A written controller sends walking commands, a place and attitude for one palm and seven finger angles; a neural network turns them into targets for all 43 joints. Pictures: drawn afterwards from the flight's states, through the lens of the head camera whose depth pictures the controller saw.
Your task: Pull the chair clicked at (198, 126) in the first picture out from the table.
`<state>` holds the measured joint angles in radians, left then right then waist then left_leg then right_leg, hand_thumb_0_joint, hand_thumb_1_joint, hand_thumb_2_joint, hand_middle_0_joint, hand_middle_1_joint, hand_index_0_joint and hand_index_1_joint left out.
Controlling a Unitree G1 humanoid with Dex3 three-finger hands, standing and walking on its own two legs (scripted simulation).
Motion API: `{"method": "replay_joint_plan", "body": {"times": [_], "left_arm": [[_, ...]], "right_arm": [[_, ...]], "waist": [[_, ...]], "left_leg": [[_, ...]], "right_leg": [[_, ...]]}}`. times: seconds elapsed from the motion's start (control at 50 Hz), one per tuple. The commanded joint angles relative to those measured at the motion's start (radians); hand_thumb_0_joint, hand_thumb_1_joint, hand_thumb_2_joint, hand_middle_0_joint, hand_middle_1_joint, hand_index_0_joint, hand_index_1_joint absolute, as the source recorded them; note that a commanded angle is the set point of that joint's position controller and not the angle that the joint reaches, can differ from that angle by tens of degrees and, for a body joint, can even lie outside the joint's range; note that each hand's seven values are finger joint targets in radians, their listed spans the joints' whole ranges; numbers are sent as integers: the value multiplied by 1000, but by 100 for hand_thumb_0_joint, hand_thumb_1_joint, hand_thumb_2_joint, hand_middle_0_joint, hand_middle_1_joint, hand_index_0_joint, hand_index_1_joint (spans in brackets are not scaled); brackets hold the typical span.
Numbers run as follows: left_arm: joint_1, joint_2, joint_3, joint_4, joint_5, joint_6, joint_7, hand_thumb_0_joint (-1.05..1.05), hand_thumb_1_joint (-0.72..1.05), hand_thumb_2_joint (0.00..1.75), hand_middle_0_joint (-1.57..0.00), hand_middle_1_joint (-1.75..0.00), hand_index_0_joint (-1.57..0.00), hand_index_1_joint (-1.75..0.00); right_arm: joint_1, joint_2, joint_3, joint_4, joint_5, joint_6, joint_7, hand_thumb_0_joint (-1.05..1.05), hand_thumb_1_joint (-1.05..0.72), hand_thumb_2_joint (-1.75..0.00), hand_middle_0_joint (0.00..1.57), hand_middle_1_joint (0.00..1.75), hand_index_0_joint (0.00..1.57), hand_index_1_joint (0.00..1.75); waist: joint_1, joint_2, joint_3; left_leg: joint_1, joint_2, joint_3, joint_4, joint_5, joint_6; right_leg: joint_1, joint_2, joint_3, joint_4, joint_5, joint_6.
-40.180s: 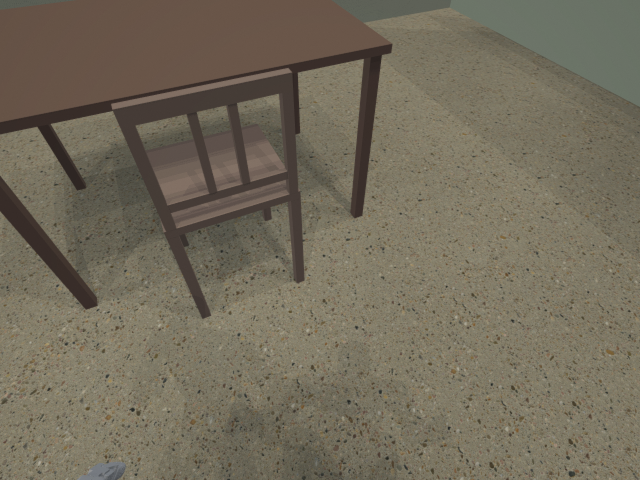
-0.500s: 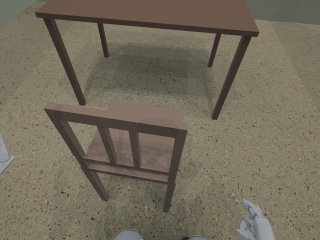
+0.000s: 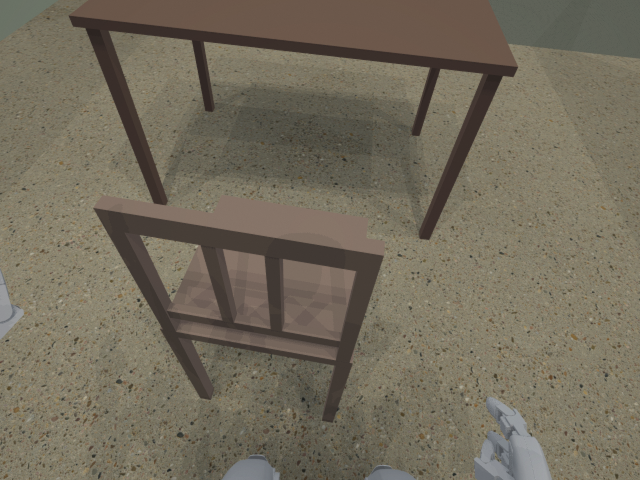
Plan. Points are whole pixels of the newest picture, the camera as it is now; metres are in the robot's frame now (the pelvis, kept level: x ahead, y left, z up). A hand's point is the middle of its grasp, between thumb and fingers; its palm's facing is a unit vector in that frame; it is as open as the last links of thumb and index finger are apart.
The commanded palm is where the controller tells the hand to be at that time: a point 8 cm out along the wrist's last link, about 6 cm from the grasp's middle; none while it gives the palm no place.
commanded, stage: step back with the hand held close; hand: left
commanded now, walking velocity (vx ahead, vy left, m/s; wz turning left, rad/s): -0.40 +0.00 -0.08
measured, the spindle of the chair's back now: (221, 284) +0.41 +0.18 -0.08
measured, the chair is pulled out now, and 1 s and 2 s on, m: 0.53 0.53 0.53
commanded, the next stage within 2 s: stop stepping back and stand still in 0.46 s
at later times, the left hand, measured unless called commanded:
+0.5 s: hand out of the picture +0.16 +0.25 +0.20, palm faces +0.35 -0.79 -0.51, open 7.5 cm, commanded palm +0.10 +0.29 +0.20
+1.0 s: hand out of the picture +0.08 +0.27 +0.19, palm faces +0.38 -0.79 -0.48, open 7.5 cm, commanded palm +0.04 +0.30 +0.20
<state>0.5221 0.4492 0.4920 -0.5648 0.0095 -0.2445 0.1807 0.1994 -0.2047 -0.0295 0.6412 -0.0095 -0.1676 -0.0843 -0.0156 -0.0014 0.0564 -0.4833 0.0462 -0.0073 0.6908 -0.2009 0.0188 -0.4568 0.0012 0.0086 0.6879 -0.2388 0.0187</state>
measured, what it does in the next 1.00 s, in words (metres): walks backwards: right foot, then right foot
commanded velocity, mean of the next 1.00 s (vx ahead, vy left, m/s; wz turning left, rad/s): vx -0.15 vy -0.01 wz -0.01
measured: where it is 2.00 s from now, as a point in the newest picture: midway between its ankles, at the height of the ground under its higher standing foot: outside the picture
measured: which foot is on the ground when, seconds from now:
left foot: down 0.00-0.52, up 0.54-0.68, down 0.70-1.00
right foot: up 0.00-0.04, down 0.06-0.30, up 0.32-0.46, down 0.48-1.00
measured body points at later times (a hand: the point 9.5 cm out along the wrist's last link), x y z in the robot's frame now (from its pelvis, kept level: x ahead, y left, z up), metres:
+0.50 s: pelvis -0.06 +0.00 +0.01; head -0.04 +0.02 +0.46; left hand +0.13 +0.29 +0.22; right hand +0.10 -0.24 -0.06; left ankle +0.09 +0.11 -0.72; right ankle -0.09 -0.14 -0.72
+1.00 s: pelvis -0.12 +0.01 +0.02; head -0.14 +0.03 +0.47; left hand +0.06 +0.31 +0.22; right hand +0.00 -0.22 -0.06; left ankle -0.03 +0.12 -0.71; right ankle -0.10 -0.13 -0.72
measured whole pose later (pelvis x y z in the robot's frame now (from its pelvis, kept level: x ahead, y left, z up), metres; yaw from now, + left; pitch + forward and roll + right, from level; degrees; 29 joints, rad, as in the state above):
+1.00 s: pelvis -0.12 +0.01 +0.02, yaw -4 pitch -3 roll -2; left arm 0.56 0.45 0.44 -0.48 -0.02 -0.21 0.15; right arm 0.27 -0.17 0.02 0.68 0.01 -0.18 -0.05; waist 0.00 0.00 0.00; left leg -0.31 0.02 -0.03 0.50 -0.19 0.01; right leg -0.19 0.00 0.00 0.42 -0.21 0.01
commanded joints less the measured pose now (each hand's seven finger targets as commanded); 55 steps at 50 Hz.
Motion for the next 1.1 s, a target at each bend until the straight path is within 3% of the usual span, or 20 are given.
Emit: {"method": "replay_joint_plan", "body": {"times": [0.0, 0.04, 0.08, 0.1, 0.16, 0.22, 0.28, 0.36, 0.42, 0.46, 0.5, 0.52, 0.58, 0.64, 0.68, 0.72, 0.74, 0.8, 0.9, 1.08], "left_arm": [[22, 192, 173, -188, -12, -84, 5, 0, 90, 90, -20, -30, -20, -30], [-3, 160, 132, -191, -24, -102, -11, 0, 90, 90, -20, -30, -20, -30], [-47, 164, 105, -182, -20, -114, -15, 0, 90, 90, -20, -30, -20, -30], [-73, 174, 91, -210, -30, -112, -19, 0, 90, 90, -20, -30, -20, -30], [-33, 194, 99, -203, -45, -104, -5, 0, 90, 90, -20, -30, -20, -30], [7, 209, 135, -215, -41, -106, -2, 0, 90, 90, -20, -30, -20, -30], [33, 197, 153, -218, -51, -122, -23, 0, 90, 90, -20, -30, -20, -30], [29, 174, 113, -188, -68, -106, -20, 0, 90, 90, -20, -30, -20, -30], [38, 182, 101, -173, -74, -99, -25, 0, 90, 90, -20, -30, -20, -30], [-8, 205, 102, -180, -69, -107, -30, 0, 90, 90, -20, -30, -20, -30], [-69, 249, 106, -192, -62, -109, -30, 0, 90, 90, -20, -30, -20, -30], [-52, 233, 90, -158, -52, -76, -17, 0, 90, 90, -20, -30, -20, -30], [21, 160, 74, -75, -59, -29, -3, 0, 90, 90, -20, -30, -20, -30], [4, 173, 65, -134, -53, -48, 7, 0, 90, 90, -20, -30, -20, -30], [-18, 201, 76, -241, -50, -66, 7, 0, 90, 90, -20, -30, -20, -30], [11, 200, 90, -220, -50, -55, -5, 0, 90, 90, -20, -30, -20, -30], [-25, 215, 100, -216, -38, -46, -4, 0, 90, 90, -20, -30, -20, -30], [27, 192, 79, -176, -36, -37, -11, 0, 90, 90, -20, -30, -20, -30], [14, 152, 56, -91, -36, -19, -16, 0, 90, 90, -20, -30, -20, -30], [-154, 133, -12, -57, -23, 14, -7, 0, 90, 90, -20, -30, -20, -30]], "right_arm": [[-67, -152, -65, -148, 13, -74, -9, 0, -90, -90, 20, 30, 20, 30], [-54, -137, -48, -122, 0, -86, 1, 0, -90, -90, 20, 30, 20, 30], [-47, -131, -40, -102, -12, -96, 3, 0, -90, -90, 20, 30, 20, 30], [-38, -137, -59, -101, -3, -94, 0, 0, -90, -90, 20, 30, 20, 30], [-64, -111, -52, -112, -9, -79, 1, 0, -90, -90, 20, 30, 20, 30], [-98, -109, -42, -122, -10, -66, -7, 0, -90, -90, 20, 30, 20, 30], [-98, -143, -47, -154, -4, -86, -13, 0, -90, -90, 20, 30, 20, 30], [-51, -136, -50, -121, -4, -89, 1, 0, -90, -90, 20, 30, 20, 30], [-62, -137, -43, -124, -8, -84, 11, 0, -90, -90, 20, 30, 20, 30], [-64, -132, -44, -118, -9, -86, 15, 0, -90, -90, 20, 30, 20, 30], [-57, -128, -54, -109, -2, -90, 12, 0, -90, -90, 20, 30, 20, 30], [-73, -124, -57, -102, -3, -78, 14, 0, -90, -90, 20, 30, 20, 30], [-113, -64, 6, -140, 13, -21, 10, 0, -90, -90, 20, 30, 20, 30], [-83, -113, -10, -159, 26, -31, 2, 0, -90, -90, 20, 30, 20, 30], [-78, -140, -26, -171, 28, -58, 6, 0, -90, -90, 20, 30, 20, 30], [-80, -121, -12, -177, 23, -69, 8, 0, -90, -90, 20, 30, 20, 30], [-96, -118, -8, -171, 17, -68, 5, 0, -90, -90, 20, 30, 20, 30], [-51, -122, -16, -144, 29, -77, 17, 0, -90, -90, 20, 30, 20, 30], [-42, -124, -23, -117, 24, -74, 19, 0, -90, -90, 20, 30, 20, 30], [-65, -115, -17, -103, 13, -34, 9, 0, -90, -90, 20, 30, 20, 30]], "waist": [[24, 185, -130], [27, 190, -98], [12, 105, -171], [12, -13, -220], [8, -72, -195], [17, -18, -205], [8, 282, -199], [24, 213, -195], [35, 243, -186], [27, 150, -149], [26, -186, -129], [18, -292, -96], [-7, -124, -116], [-3, -4, -116], [31, 189, -143], [4, 339, -113], [1, 357, -40], [10, 160, -80], [9, 167, -91], [-5, -72, -40]], "left_leg": [[-203, 251, -207, -326, -298, 115], [-61, 217, -173, -248, -150, 90], [110, 130, -90, -128, 34, 25], [184, 63, -48, -46, 2, -9], [244, -19, -15, 50, -128, -34], [223, 50, -105, -156, 37, -6], [-36, 312, -327, -520, -277, 113], [145, 259, -214, -405, -24, 117], [97, 216, -177, -365, -159, 65], [108, 128, -100, -241, -274, 10], [223, -79, 22, 256, -318, -82], [184, -85, -31, 472, -260, -65], [88, 4, -73, 257, -261, -34], [219, 5, -5, -316, -101, -10], [248, 181, -228, -376, 34, 61], [72, 206, -335, -555, -507, 66], [-39, 208, -334, -579, -572, 78], [31, 114, -205, -448, -446, 45], [90, 72, -131, -432, -423, 25], [264, -14, -37, -143, -256, 13]], "right_leg": [[313, 4, 20, 71, -72, -18], [223, -19, 11, -109, -43, -32], [175, -71, 83, -205, 260, -60], [123, -113, 158, -219, 316, -96], [-8, -261, 256, -342, 207, -166], [62, -136, 121, -224, 185, -107], [255, 51, -2, 174, -247, -16], [167, 11, 8, 56, -268, -27], [300, -9, -17, -192, -130, -48], [239, -71, 6, -338, -94, -89], [-111, -304, 294, -536, -307, -234], [-169, -412, 369, -562, -209, -284], [86, -287, 94, -314, 205, -173], [186, -161, 50, -190, 70, -77], [164, -52, 9, -115, -109, -12], [226, -8, -14, -32, -265, -6], [271, -12, 1, -20, -191, -7], [347, 1, -23, -253, -109, -10], [328, 3, -14, -312, -134, -30], [34, -127, 157, -475, -327, -91]]}}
